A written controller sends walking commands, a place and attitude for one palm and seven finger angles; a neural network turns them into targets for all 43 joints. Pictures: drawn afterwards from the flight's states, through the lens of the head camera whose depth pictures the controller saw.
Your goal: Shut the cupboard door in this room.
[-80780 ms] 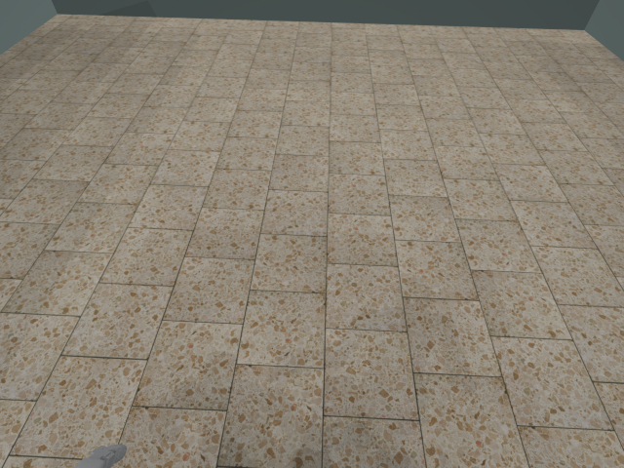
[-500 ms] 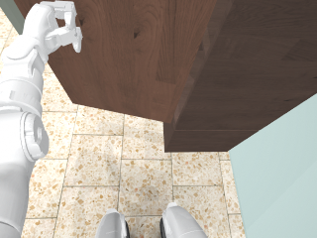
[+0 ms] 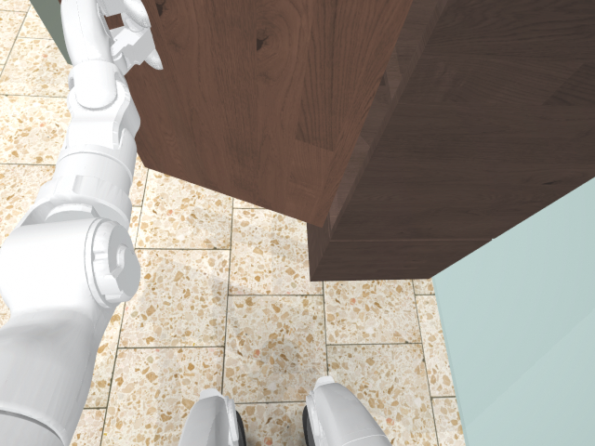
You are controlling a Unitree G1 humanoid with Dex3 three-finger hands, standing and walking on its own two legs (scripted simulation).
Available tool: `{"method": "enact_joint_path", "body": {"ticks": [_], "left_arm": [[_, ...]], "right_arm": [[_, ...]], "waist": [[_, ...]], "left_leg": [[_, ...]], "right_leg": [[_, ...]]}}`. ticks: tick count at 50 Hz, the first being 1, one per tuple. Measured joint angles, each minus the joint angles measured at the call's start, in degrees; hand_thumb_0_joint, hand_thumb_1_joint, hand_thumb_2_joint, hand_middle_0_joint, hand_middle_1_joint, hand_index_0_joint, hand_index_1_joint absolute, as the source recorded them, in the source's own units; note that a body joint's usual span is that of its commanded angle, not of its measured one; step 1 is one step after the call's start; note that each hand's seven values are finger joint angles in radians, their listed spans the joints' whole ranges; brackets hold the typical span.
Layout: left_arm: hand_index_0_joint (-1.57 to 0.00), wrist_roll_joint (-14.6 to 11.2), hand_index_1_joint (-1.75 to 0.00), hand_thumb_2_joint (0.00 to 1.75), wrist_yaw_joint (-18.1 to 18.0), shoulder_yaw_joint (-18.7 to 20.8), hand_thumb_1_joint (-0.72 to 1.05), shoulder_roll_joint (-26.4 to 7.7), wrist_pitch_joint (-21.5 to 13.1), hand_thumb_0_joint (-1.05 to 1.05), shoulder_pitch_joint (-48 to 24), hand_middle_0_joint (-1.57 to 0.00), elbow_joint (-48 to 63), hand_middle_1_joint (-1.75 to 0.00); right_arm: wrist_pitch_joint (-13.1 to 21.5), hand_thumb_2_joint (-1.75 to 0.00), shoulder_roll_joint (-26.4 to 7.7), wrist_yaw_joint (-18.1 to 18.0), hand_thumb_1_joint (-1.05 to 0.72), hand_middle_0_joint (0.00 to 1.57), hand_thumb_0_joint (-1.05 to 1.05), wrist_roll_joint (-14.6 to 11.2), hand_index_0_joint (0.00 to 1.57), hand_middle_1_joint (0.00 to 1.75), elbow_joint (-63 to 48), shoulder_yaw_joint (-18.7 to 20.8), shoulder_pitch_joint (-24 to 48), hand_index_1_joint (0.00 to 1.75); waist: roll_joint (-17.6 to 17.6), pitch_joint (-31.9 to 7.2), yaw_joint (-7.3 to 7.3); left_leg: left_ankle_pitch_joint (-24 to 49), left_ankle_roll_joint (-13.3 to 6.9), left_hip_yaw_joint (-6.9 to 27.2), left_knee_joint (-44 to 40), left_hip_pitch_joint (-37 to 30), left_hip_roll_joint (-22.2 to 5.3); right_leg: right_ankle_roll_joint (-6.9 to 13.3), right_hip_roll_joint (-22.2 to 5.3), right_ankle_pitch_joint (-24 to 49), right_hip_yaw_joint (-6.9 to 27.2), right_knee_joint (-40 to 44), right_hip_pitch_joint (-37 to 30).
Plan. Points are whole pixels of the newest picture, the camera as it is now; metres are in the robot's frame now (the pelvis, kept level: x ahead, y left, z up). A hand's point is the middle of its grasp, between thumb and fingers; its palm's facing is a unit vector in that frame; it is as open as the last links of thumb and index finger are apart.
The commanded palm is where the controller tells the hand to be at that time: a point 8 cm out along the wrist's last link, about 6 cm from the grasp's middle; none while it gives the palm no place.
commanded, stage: pull the fist back off the door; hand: left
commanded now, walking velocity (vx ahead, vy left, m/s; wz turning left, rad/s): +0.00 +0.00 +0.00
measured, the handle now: out of the picture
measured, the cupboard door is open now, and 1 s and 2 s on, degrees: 69 69 69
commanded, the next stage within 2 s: draw the hand back to the body in 0.64 s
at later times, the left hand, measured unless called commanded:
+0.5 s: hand (162, 104) +0.50 +0.09 +0.12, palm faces +0.08 -1.00 +0.00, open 3.1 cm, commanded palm +0.47 +0.12 +0.13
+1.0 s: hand (118, 124) +0.44 +0.12 +0.16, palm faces +0.08 -1.00 -0.05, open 3.1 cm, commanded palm +0.40 +0.16 +0.16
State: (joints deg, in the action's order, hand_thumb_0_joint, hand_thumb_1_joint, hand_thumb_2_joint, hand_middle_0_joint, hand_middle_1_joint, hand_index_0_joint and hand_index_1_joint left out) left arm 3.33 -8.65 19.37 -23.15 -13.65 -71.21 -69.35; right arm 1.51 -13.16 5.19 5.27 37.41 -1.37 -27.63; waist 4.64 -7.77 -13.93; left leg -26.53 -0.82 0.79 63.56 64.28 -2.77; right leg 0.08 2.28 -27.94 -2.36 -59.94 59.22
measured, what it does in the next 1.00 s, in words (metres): stands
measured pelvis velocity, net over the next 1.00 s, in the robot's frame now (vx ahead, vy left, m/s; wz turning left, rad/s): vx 0.01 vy -0.02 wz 0.00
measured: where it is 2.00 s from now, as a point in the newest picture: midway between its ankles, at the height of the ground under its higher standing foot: outside the picture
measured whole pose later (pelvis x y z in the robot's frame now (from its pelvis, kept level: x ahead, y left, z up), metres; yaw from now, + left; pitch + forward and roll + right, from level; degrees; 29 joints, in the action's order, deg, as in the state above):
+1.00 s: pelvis +0.01 -0.02 +0.05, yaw +0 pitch +12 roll +0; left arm -6.4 0.4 12.8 -12.6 -18.8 -32.4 -45.1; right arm -3.7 -14.5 1.7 -1.3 36.7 0.7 -23.8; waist 3.4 -7.6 -4.9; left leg -22.4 0.4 -2.0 47.3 37.0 -2.3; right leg 1.3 1.9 -25.0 0.4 -47.8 34.8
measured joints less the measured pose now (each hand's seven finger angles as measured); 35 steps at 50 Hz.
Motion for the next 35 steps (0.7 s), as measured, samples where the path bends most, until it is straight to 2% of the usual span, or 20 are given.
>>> {"method": "enact_joint_path", "body": {"ticks": [3,8,12,15,18,22,25,28,31,33,35], "left_arm": [[-1.30,0.9,-1.50,0.90,0.1,-1.7,0.90,2.1,-1.6,0.03,3.4,-1.29,1.5,-1.50],[-1.30,-1.8,-1.50,0.90,2.3,0.1,0.90,4.5,-0.4,0.02,5.9,-1.30,-1.8,-1.49],[-1.30,-2.6,-1.50,0.90,1.3,1.1,0.90,5.3,-3.8,0.02,8.9,-1.30,-0.5,-1.49],[-1.30,-2.0,-1.50,0.90,1.1,-0.2,0.90,5.8,-7.1,0.02,11.7,-1.30,1.5,-1.49],[-1.30,-2.4,-1.50,0.90,2.4,-2.4,0.90,6.6,-7.4,0.02,14.8,-1.30,2.6,-1.49],[-1.30,-5.4,-1.50,0.90,4.0,-4.4,0.90,8.9,-5.3,0.02,19.4,-1.30,4.1,-1.49],[-1.30,-7.3,-1.50,0.90,3.5,-6.3,0.90,11.6,-6.5,0.02,22.9,-1.30,8.0,-1.49],[-1.30,-7.0,-1.50,0.90,2.2,-8.5,0.90,13.7,-9.7,0.02,24.8,-1.30,12.1,-1.50],[-1.30,-5.2,-1.50,0.90,1.6,-10.1,0.90,14.4,-11.5,0.02,24.6,-1.30,13.1,-1.50],[-1.30,-4.0,-1.50,0.90,1.4,-10.7,0.90,14.0,-10.6,0.02,22.9,-1.30,10.8,-1.50],[-1.30,-3.7,-1.50,0.90,1.5,-10.1,0.90,13.3,-8.2,0.02,21.0,-1.30,7.9,-1.50]], "right_arm": [[-1.6,-0.90,0.8,0.7,-0.90,0.20,0.01,-0.3,0.20,0.30,0.7,0.1,-0.3,0.30],[-3.3,-0.90,0.5,-0.3,-0.90,0.21,0.01,-1.6,0.20,0.30,0.8,0.1,-0.5,0.30],[-2.7,-0.90,-0.6,-0.6,-0.90,0.20,0.01,-1.6,0.20,0.30,0.1,1.0,-0.8,0.30],[-2.9,-0.90,-1.4,-0.3,-0.90,0.20,0.01,-1.7,0.20,0.30,-0.1,1.8,-0.7,0.30],[-3.9,-0.90,-2.0,-0.2,-0.90,0.20,0.01,-2.3,0.20,0.30,-0.1,2.5,-0.2,0.30],[-4.9,-0.90,-2.3,-0.9,-0.91,0.20,0.01,-3.4,0.20,0.30,-0.4,2.8,1.3,0.30],[-4.2,-0.90,-2.4,-1.6,-0.91,0.20,0.01,-3.8,0.20,0.30,-0.5,3.2,2.9,0.30],[-2.9,-0.90,-2.4,-2.1,-0.91,0.20,0.01,-3.8,0.20,0.30,0.1,3.7,5.1,0.30],[-2.5,-0.90,-2.3,-2.4,-0.91,0.20,0.01,-3.9,0.20,0.30,0.9,3.7,7.4,0.30],[-2.7,-0.90,-2.1,-2.6,-0.91,0.20,0.01,-4.0,0.20,0.30,1.1,3.4,8.7,0.30],[-3.2,-0.90,-1.7,-2.8,-0.91,0.20,0.01,-4.3,0.20,0.30,0.8,2.9,9.5,0.30]], "waist": [[0.0,0.4,0.44],[-0.2,0.2,0.47],[-0.3,-0.4,0.86],[-0.5,-0.7,1.89],[-0.8,-0.7,3.30],[-1.5,0.2,5.01],[-2.0,1.0,6.03],[-2.3,1.3,6.58],[-2.5,0.9,6.77],[-2.4,0.6,6.59],[-2.2,0.5,6.26]], "left_leg": [[0.2,0.1,-0.2,-1.6,-2.7,0.0],[1.0,0.2,-0.7,-5.4,-8.2,-0.1],[1.3,0.4,-1.4,-7.5,-11.3,-0.2],[1.3,0.5,-1.9,-8.3,-13.0,-0.2],[1.5,0.6,-2.0,-9.3,-14.9,0.0],[2.3,0.8,-1.7,-11.1,-17.7,0.3],[2.7,1.0,-1.1,-11.5,-18.6,0.4],[2.5,1.2,-0.7,-10.6,-18.4,0.6],[2.2,1.2,-0.6,-9.6,-18.1,0.8],[2.1,1.2,-0.6,-9.4,-18.0,0.9],[2.4,1.3,-0.7,-9.6,-18.3,1.0]], "right_leg": [[0.1,0.0,0.2,0.2,1.5,-2.6],[0.3,0.2,1.2,0.8,5.2,-7.7],[0.4,0.2,1.5,1.4,6.8,-10.4],[0.5,0.1,1.3,1.8,7.0,-11.7],[0.6,0.0,1.2,1.9,7.5,-13.3],[0.8,-0.2,1.7,1.6,9.0,-16.1],[1.0,-0.3,1.9,1.1,9.5,-17.3],[1.1,-0.5,1.5,0.6,8.5,-17.2],[1.2,-0.7,0.9,0.6,7.1,-16.8],[1.2,-0.8,0.7,0.5,6.6,-16.7],[1.2,-0.9,0.8,0.6,6.6,-16.8]]}}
